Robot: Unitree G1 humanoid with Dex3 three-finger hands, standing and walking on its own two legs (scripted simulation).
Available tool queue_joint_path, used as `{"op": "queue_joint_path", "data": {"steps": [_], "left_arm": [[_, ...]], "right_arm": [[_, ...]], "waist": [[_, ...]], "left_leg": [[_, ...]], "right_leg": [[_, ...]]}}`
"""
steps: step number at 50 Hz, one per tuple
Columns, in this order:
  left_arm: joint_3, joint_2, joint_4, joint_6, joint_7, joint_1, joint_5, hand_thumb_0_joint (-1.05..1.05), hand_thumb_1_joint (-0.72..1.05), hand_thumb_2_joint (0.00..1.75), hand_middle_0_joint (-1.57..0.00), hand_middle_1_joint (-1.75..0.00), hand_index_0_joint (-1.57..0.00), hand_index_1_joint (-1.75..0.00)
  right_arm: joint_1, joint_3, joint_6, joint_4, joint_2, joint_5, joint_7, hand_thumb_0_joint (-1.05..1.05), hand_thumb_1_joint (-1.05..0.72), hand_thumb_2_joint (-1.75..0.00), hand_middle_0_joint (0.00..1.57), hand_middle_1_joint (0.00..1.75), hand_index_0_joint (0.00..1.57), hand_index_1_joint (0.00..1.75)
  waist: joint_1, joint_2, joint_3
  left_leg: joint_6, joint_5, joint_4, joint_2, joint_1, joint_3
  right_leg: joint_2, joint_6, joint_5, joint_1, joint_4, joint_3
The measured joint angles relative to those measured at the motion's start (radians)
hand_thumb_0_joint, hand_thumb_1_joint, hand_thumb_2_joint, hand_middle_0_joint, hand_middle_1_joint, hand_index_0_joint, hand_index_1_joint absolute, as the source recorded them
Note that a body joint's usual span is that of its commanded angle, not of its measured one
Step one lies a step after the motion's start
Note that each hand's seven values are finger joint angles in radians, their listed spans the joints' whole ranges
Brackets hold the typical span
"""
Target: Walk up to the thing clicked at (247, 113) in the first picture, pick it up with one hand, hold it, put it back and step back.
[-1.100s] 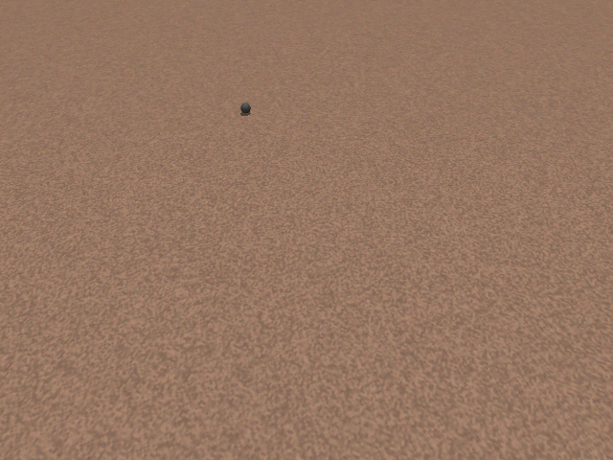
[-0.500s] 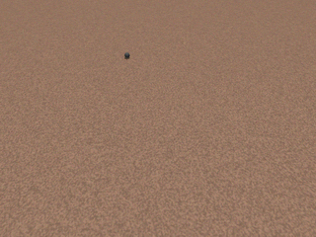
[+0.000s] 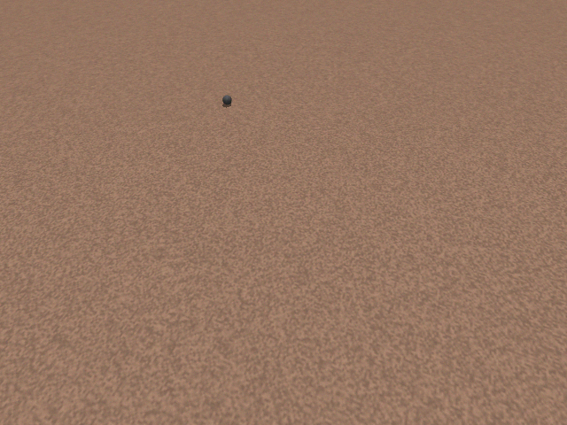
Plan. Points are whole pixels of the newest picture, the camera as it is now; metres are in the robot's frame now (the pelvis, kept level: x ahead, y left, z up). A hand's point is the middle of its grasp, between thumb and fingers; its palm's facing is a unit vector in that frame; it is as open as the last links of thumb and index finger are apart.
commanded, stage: stand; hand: left
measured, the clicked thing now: (227, 100) +2.09 +0.48 -0.75
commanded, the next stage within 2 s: walk up in 0.02 s
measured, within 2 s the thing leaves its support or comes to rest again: neither
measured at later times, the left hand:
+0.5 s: hand (59, 415) +0.16 +0.41 -0.18, palm faces +0.04 -0.93 -0.36, open 7.4 cm
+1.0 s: hand (146, 213) +0.57 +0.37 -0.14, palm faces +0.05 -0.94 -0.34, open 7.4 cm
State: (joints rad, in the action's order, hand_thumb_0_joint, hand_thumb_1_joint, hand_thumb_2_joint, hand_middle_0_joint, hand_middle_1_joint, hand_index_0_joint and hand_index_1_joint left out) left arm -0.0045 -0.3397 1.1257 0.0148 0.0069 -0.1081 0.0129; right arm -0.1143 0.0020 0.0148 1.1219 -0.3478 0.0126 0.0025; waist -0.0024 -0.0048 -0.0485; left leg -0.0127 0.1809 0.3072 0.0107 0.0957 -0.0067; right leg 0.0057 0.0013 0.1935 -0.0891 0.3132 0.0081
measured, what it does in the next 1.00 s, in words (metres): walks ahead: left foot, then right foot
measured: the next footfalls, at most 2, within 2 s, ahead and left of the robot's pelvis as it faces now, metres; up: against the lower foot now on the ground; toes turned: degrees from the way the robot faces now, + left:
left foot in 0.38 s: +0.21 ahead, +0.23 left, +0.00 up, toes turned +10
right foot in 0.88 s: +0.57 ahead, +0.00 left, +0.00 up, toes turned +0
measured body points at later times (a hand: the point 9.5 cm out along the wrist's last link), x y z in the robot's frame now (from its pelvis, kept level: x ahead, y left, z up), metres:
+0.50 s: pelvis +0.14 +0.11 -0.02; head +0.13 +0.13 +0.43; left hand +0.16 +0.45 -0.15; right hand +0.25 -0.23 -0.10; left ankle +0.17 +0.22 -0.75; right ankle +0.04 -0.08 -0.67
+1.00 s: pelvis +0.44 +0.10 -0.03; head +0.48 +0.09 +0.42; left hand +0.57 +0.42 -0.12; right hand +0.49 -0.21 -0.16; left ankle +0.25 +0.22 -0.66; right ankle +0.53 +0.00 -0.75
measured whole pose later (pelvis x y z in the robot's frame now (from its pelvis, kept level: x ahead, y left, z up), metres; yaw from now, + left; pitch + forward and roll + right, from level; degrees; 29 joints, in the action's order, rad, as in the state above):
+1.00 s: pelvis +0.44 +0.10 -0.03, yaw +5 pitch -1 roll +0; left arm -0.06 -0.36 0.89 0.08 0.09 -0.09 0.01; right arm -0.34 -0.05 0.07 0.95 -0.40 0.01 -0.03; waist 0.01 -0.03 -0.09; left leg 0.03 0.47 1.10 0.04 0.16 0.01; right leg 0.05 -0.03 0.21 -0.40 0.63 0.08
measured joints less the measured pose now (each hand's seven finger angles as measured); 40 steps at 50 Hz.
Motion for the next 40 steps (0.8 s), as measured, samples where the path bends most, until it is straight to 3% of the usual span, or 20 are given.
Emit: {"op": "queue_joint_path", "data": {"steps": [2, 4, 6, 9, 11, 17, 19, 21, 23, 25, 27, 34, 40], "left_arm": [[-0.009, -0.002, -0.006, 0.001, 0.012, -0.005, 0.003, 0.01, 0.91, 0.90, -0.20, -0.30, -0.20, -0.30], [-0.028, -0.011, -0.030, 0.015, 0.038, -0.028, 0.014, 0.01, 0.91, 0.90, -0.20, -0.30, -0.20, -0.30], [-0.044, -0.020, -0.055, 0.034, 0.052, -0.053, 0.022, 0.01, 0.91, 0.90, -0.20, -0.30, -0.20, -0.30], [-0.059, -0.040, -0.088, 0.058, 0.054, -0.085, 0.026, 0.00, 0.90, 0.90, -0.20, -0.30, -0.21, -0.30], [-0.065, -0.053, -0.094, 0.062, 0.054, -0.111, 0.029, 0.00, 0.90, 0.90, -0.20, -0.30, -0.21, -0.30], [-0.081, -0.134, -0.090, 0.044, 0.062, -0.169, 0.030, 0.01, 0.90, 0.90, -0.20, -0.30, -0.21, -0.30], [-0.084, -0.158, -0.088, 0.037, 0.066, -0.177, 0.026, 0.01, 0.90, 0.90, -0.20, -0.30, -0.20, -0.30], [-0.089, -0.178, -0.081, 0.028, 0.061, -0.177, 0.025, 0.01, 0.90, 0.90, -0.20, -0.30, -0.20, -0.30], [-0.078, -0.163, -0.076, 0.014, 0.053, -0.172, 0.019, 0.01, 0.91, 0.90, -0.20, -0.30, -0.20, -0.30], [-0.056, -0.145, -0.078, 0.012, 0.055, -0.151, 0.014, 0.01, 0.91, 0.90, -0.19, -0.30, -0.20, -0.30], [-0.046, -0.134, -0.095, 0.023, 0.066, -0.128, -0.003, 0.01, 0.91, 0.90, -0.19, -0.30, -0.20, -0.30], [-0.048, -0.116, -0.154, 0.025, 0.103, -0.084, -0.005, 0.01, 0.91, 0.90, -0.20, -0.30, -0.20, -0.30], [-0.046, -0.095, -0.165, 0.008, 0.115, -0.032, 0.004, 0.01, 0.91, 0.90, -0.20, -0.30, -0.20, -0.30]], "right_arm": [[-0.007, -0.011, 0.001, -0.007, 0.000, 0.003, -0.010, 0.00, -0.90, -0.90, 0.21, 0.30, 0.20, 0.30], [-0.037, -0.032, 0.007, -0.030, -0.010, 0.013, -0.037, 0.00, -0.90, -0.90, 0.21, 0.30, 0.20, 0.30], [-0.062, -0.048, 0.002, -0.046, -0.031, 0.022, -0.054, 0.01, -0.90, -0.90, 0.21, 0.30, 0.20, 0.30], [-0.074, -0.067, -0.004, -0.051, -0.059, 0.028, -0.065, 0.01, -0.90, -0.90, 0.21, 0.30, 0.20, 0.30], [-0.071, -0.077, 0.001, -0.062, -0.083, 0.023, -0.078, 0.01, -0.90, -0.90, 0.21, 0.30, 0.20, 0.30], [-0.077, -0.101, 0.011, -0.109, -0.114, 0.020, -0.111, 0.01, -0.91, -0.90, 0.21, 0.30, 0.20, 0.30], [-0.082, -0.109, 0.022, -0.121, -0.117, 0.019, -0.111, 0.01, -0.91, -0.90, 0.21, 0.30, 0.20, 0.30], [-0.069, -0.115, 0.039, -0.130, -0.098, 0.023, -0.102, 0.01, -0.91, -0.90, 0.21, 0.30, 0.20, 0.30], [-0.072, -0.110, 0.061, -0.156, -0.085, 0.019, -0.090, 0.01, -0.91, -0.90, 0.21, 0.30, 0.20, 0.30], [-0.097, -0.100, 0.067, -0.166, -0.067, 0.008, -0.083, 0.00, -0.91, -0.90, 0.21, 0.30, 0.20, 0.30], [-0.131, -0.083, 0.068, -0.161, -0.050, 0.006, -0.075, 0.00, -0.90, -0.90, 0.21, 0.30, 0.20, 0.30], [-0.231, -0.062, 0.081, -0.147, -0.027, -0.005, -0.065, 0.00, -0.90, -0.90, 0.21, 0.31, 0.21, 0.30], [-0.283, -0.066, 0.084, -0.156, -0.043, -0.004, -0.061, 0.01, -0.90, -0.90, 0.21, 0.31, 0.21, 0.30]], "waist": [[0.001, 0.001, 0.004], [0.002, -0.003, 0.025], [0.003, -0.017, 0.046], [-0.025, -0.012, 0.044], [-0.035, -0.021, 0.034], [-0.041, -0.004, 0.040], [-0.039, 0.011, 0.046], [-0.038, 0.073, 0.034], [-0.015, 0.071, 0.030], [0.011, 0.056, 0.031], [0.020, 0.061, 0.034], [0.032, 0.085, 0.021], [0.051, 0.056, 0.002]], "left_leg": [[0.012, 0.040, 0.027, -0.001, 0.014, -0.001], [0.042, 0.169, 0.123, -0.003, 0.059, -0.010], [0.057, 0.248, 0.259, 0.005, 0.126, -0.012], [0.042, 0.240, 0.474, 0.000, 0.244, -0.005], [0.035, 0.230, 0.512, 0.021, 0.297, -0.009], [0.014, 0.105, 0.341, 0.096, 0.337, 0.007], [0.010, 0.009, 0.282, 0.097, 0.305, 0.028], [0.008, 0.030, 0.340, 0.052, 0.289, 0.078], [0.017, 0.095, 0.379, 0.049, 0.272, 0.093], [0.030, 0.105, 0.331, 0.050, 0.217, 0.085], [0.030, 0.087, 0.242, 0.040, 0.145, 0.091], [0.038, 0.092, 0.029, -0.014, -0.078, 0.117], [0.022, 0.171, -0.040, -0.030, -0.212, 0.112]], "right_leg": [[0.001, -0.005, 0.036, -0.012, 0.024, 0.002], [0.000, -0.021, 0.148, -0.045, 0.099, 0.012], [-0.004, -0.033, 0.171, -0.054, 0.117, 0.031], [0.014, -0.037, 0.080, -0.022, 0.068, 0.038], [0.021, -0.030, 0.079, 0.021, 0.029, 0.044], [0.060, 0.014, 0.155, 0.120, 0.026, 0.074], [0.084, 0.020, 0.226, 0.127, 0.095, 0.079], [0.153, -0.023, 0.295, 0.078, 0.277, 0.043], [0.107, -0.049, 0.321, -0.052, 0.581, -0.047], [0.048, -0.058, 0.274, -0.172, 0.772, -0.066], [0.039, -0.052, 0.184, -0.277, 0.814, -0.062], [0.092, 0.014, -0.046, -0.481, 0.589, -0.046], [0.112, -0.008, -0.162, -0.480, 0.321, 0.005]]}}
